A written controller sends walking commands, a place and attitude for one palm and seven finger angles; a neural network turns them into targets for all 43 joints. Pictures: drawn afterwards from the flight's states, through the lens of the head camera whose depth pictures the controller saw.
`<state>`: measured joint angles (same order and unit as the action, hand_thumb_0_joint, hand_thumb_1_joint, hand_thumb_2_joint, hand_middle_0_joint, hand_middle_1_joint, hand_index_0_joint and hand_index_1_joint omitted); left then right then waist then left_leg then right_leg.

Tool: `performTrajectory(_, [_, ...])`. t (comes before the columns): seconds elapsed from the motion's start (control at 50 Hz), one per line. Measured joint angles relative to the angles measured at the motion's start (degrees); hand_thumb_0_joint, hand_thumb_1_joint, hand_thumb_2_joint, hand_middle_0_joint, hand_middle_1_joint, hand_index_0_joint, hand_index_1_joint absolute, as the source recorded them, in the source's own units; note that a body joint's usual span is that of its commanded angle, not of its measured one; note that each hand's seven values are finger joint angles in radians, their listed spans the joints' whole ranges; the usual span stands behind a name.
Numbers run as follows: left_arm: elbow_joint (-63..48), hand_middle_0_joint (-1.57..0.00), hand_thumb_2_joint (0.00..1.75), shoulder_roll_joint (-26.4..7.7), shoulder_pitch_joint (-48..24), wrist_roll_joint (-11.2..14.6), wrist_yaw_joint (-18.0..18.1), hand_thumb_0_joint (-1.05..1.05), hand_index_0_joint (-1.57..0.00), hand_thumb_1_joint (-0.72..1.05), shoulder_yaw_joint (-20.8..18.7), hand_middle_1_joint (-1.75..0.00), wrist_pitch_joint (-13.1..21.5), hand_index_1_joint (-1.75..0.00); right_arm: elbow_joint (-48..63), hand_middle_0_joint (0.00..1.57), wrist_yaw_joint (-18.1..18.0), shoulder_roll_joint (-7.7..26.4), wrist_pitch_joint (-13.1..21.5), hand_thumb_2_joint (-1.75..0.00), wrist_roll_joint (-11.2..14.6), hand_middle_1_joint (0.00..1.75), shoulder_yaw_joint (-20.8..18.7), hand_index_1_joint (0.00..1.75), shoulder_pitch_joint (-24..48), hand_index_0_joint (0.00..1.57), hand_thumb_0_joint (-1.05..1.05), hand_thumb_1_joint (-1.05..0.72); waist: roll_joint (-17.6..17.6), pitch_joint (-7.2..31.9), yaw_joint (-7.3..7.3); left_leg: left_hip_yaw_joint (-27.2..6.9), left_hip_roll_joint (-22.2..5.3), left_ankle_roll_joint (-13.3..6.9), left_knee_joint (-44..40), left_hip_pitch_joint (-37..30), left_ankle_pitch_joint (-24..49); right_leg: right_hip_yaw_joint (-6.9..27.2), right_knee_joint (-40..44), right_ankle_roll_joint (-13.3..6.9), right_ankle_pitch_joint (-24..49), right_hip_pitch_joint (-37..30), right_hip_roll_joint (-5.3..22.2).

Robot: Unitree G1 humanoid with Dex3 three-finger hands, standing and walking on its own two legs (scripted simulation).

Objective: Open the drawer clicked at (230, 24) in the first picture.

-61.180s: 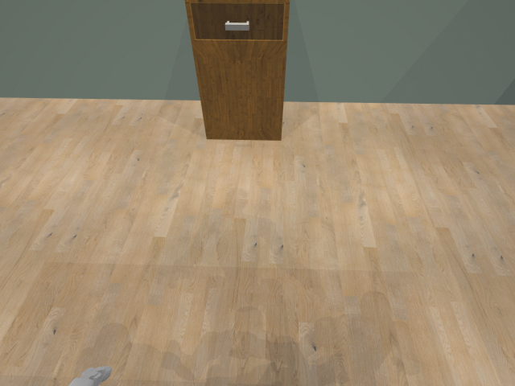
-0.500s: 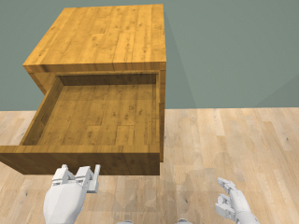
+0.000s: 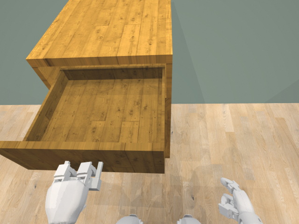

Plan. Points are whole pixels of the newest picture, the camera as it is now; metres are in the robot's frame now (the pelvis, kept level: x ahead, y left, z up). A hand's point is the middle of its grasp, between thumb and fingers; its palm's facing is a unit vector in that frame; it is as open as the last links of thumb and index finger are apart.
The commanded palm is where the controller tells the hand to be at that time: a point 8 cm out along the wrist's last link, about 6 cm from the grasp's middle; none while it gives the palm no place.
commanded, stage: open the thumb to release the handle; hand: left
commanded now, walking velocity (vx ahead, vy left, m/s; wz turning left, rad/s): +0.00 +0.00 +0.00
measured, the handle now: (80, 174) +0.24 +0.21 +0.01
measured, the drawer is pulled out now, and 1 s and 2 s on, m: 0.30 0.30 0.30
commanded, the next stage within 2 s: lift the hand off the handle in 0.30 s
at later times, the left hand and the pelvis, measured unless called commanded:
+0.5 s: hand (80, 198) +0.18 +0.20 -0.01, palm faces +0.01 -0.09 -1.00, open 13.7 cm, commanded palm +0.16 +0.20 +0.04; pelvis -0.01 -0.01 +0.01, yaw +1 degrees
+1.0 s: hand (75, 189) +0.20 +0.20 +0.03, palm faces +0.04 -0.10 -0.99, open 13.5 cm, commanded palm +0.17 +0.20 +0.08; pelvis -0.01 +0.00 +0.03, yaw +1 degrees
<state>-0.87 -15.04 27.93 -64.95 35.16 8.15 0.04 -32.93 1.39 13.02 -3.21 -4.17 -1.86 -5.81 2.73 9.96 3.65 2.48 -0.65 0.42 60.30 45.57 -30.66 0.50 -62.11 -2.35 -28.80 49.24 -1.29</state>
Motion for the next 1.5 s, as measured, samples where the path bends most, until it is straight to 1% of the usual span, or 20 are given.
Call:
performTrajectory(0.06, [1.21,-0.35,0.70,0.69,-1.32,0.58,-0.68,0.00,-0.38,0.45,0.68,-1.31,-1.82,-1.30,-0.07,0.20,-0.42,-0.44,-0.16,-0.90,0.53,0.30,0.54,0.30,-0.15,0.20,0.01,-0.90,0.19,-0.04,-0.04,-0.21,0.11,0.10,-1.05,-1.14,0.59,-0.19,0.90,-0.08,0.39,-1.18,0.11])
performTrajectory(0.12, [2.58,-0.35,0.64,0.65,-2.39,0.80,-1.31,0.00,-0.37,0.30,0.90,-1.29,-2.62,-1.28,-0.17,0.20,-0.90,-0.87,-0.18,-0.90,0.99,0.30,1.22,0.30,-0.30,0.20,0.01,-0.90,-0.14,-0.14,-0.15,-0.35,0.14,0.27,-2.40,-2.46,1.33,-0.31,2.01,-0.24,0.95,-2.45,0.12])
performTrajectory(0.2, [4.00,-0.34,0.54,-0.22,-3.69,0.63,-2.08,0.00,-0.35,0.06,0.79,-1.27,-2.54,-1.26,-0.31,0.20,-1.60,-1.03,-0.12,-0.90,1.33,0.30,1.84,0.30,-0.22,0.20,0.01,-0.90,-0.89,-0.63,-0.28,-0.74,0.04,0.57,-3.93,-3.80,2.34,-0.69,3.49,-0.55,1.79,-3.87,0.02])
performTrajectory(0.3, [5.00,-0.33,0.41,-0.85,-4.47,0.77,-2.82,0.00,-0.33,-0.23,0.56,-1.24,-1.99,-1.23,-0.27,0.20,-2.00,-0.45,0.14,-0.90,1.36,0.30,1.51,0.30,0.05,0.20,0.01,-0.90,-0.93,-1.07,-0.52,-1.23,-0.18,0.81,-4.76,-4.59,3.04,-1.16,4.69,-0.81,2.57,-4.93,-0.19])
performTrajectory(0.4, [5.51,-0.32,0.34,-0.94,-4.59,0.86,-2.89,0.00,-0.32,-0.39,0.02,-1.22,-0.99,-1.21,-0.32,0.20,-2.10,0.20,0.29,-0.90,1.22,0.30,0.88,0.30,0.21,0.20,0.01,-0.90,-0.93,-1.14,-0.68,-1.17,-0.20,0.82,-4.83,-4.59,3.26,-1.10,4.76,-0.82,2.83,-4.90,-0.22])
performTrajectory(0.44, [5.71,-0.31,0.33,-0.70,-5.00,0.91,-2.68,0.00,-0.32,-0.43,0.35,-1.22,-1.42,-1.21,-0.36,0.20,-1.99,0.49,0.39,-0.90,1.04,0.30,0.52,0.30,0.18,0.20,0.01,-0.90,-0.68,-1.17,-0.76,-1.32,-0.09,0.76,-4.58,-4.28,3.28,-1.23,4.60,-0.76,2.82,-4.72,-0.10])
performTrajectory(0.54, [6.50,-0.31,0.31,0.10,-6.45,0.63,-2.10,0.00,-0.32,-0.47,0.45,-1.21,-1.53,-1.20,-0.97,0.20,-2.06,0.56,0.52,-0.90,0.89,0.30,0.10,0.30,0.03,0.20,0.01,-0.90,-0.68,-1.15,-0.49,-1.30,0.16,0.61,-3.92,-3.33,3.26,-1.20,3.90,-0.61,2.74,-3.78,0.14])
performTrajectory(0.62, [6.85,-0.32,0.30,0.12,-7.02,0.40,-1.94,0.00,-0.32,-0.49,0.73,-1.21,-1.74,-1.20,-1.50,0.20,-2.11,0.11,0.37,-0.90,0.95,0.30,0.24,0.30,-0.13,0.20,0.01,-0.90,-0.73,-0.95,-0.34,-1.18,0.22,0.52,-3.62,-2.91,3.24,-1.08,3.61,-0.52,2.77,-3.33,0.20])
performTrajectory(0.76, [7.73,-0.33,0.30,-0.14,-8.73,0.59,-2.26,0.00,-0.32,-0.49,1.69,-1.21,-2.55,-1.20,-1.98,0.20,-2.65,-0.61,0.08,-0.90,1.27,0.30,0.82,0.30,-0.09,0.20,0.01,-0.90,-0.38,-1.36,-0.47,-1.38,0.35,0.32,-3.66,-3.07,3.52,-1.25,3.99,-0.31,3.11,-3.75,0.33])
performTrajectory(0.84, [6.45,-0.34,0.30,-0.50,-9.17,1.48,-3.74,0.00,-0.33,-0.49,2.31,-1.21,-3.84,-1.21,-1.72,0.20,-2.83,-0.85,-0.30,-0.90,1.46,0.30,0.95,0.30,-0.25,0.20,0.01,-0.90,0.03,-1.85,-0.62,-1.39,0.35,0.19,-4.69,-4.52,3.91,-1.23,5.21,-0.19,3.60,-5.30,0.31])
performTrajectory(0.94, [3.43,-0.34,0.30,-0.90,-7.94,3.13,-5.39,0.00,-0.37,-0.49,2.94,-1.21,-5.30,-1.22,-0.95,0.20,-2.71,-0.67,-0.61,-0.90,1.84,0.30,1.13,0.30,-0.90,0.20,0.01,-0.90,0.74,-2.22,-0.82,-1.21,0.40,-0.05,-7.27,-7.84,4.64,-1.00,7.84,0.05,4.40,-8.63,0.31])
performTrajectory(1.02, [1.39,-0.33,0.30,-1.24,-7.25,3.59,-6.69,0.00,-0.39,-0.49,3.09,-1.20,-6.09,-1.23,-0.43,0.20,-2.42,-0.31,-0.90,-0.90,2.07,0.30,1.26,0.30,-1.29,0.20,0.01,-0.90,0.81,-2.51,-0.56,-1.10,0.50,-0.15,-9.56,-10.57,5.35,-0.84,9.99,0.19,5.02,-11.30,0.36])
performTrajectory(1.1, [0.04,-0.32,0.30,-1.27,-7.10,3.96,-8.77,0.00,-0.40,-0.49,3.74,-1.20,-6.76,-1.24,0.05,0.20,-1.99,0.08,-1.07,-0.90,2.29,0.30,1.24,0.30,-1.28,0.20,0.01,-0.90,0.85,-3.11,-0.13,-1.15,0.58,-0.22,-11.58,-13.06,5.97,-0.86,11.98,0.26,5.57,-13.82,0.42])
performTrajectory(1.22, [-2.21,-0.32,0.30,-2.11,-6.30,4.10,-11.47,0.00,-0.40,-0.49,4.04,-1.20,-6.07,-1.23,0.45,0.20,-1.56,0.06,-0.96,-0.90,2.18,0.30,1.33,0.30,-0.86,0.20,0.01,-0.90,0.73,-3.87,0.67,-1.16,0.58,-0.23,-14.13,-16.27,6.59,-0.82,14.41,0.28,6.12,-16.99,0.37])
performTrajectory(1.32, [-5.50,-0.32,0.30,-3.08,-4.92,4.50,-13.01,0.00,-0.40,-0.49,3.84,-1.20,-5.02,-1.22,0.73,0.20,-0.90,-0.20,-0.74,-0.90,2.02,0.30,1.34,0.30,-0.44,0.20,0.01,-0.90,1.04,-4.34,1.31,-1.09,0.49,-0.23,-15.69,-18.44,6.80,-0.72,15.96,0.28,6.35,-19.12,0.25])
performTrajectory(1.4, [-7.95,-0.33,0.30,-3.83,-3.62,4.99,-14.09,0.00,-0.41,-0.49,3.29,-1.20,-4.41,-1.23,0.67,0.20,-0.51,-0.46,-0.64,-0.90,2.03,0.30,1.52,0.30,-0.16,0.20,0.01,-0.90,1.40,-4.54,1.79,-0.88,0.39,-0.22,-17.11,-20.17,7.02,-0.48,17.27,0.30,6.61,-20.72,0.11])
performTrajectory(1.5, [-11.21,-0.34,0.30,-4.26,-2.23,5.90,-15.77,0.00,-0.41,-0.49,2.88,-1.21,-4.52,-1.23,0.72,0.20,0.11,-0.57,-0.56,-0.90,2.15,0.30,1.61,0.30,-0.14,0.20,0.01,-0.90,1.96,-4.84,2.22,-0.74,0.36,-0.23,-18.88,-22.13,7.44,-0.31,18.91,0.34,7.00,-22.58,0.05])
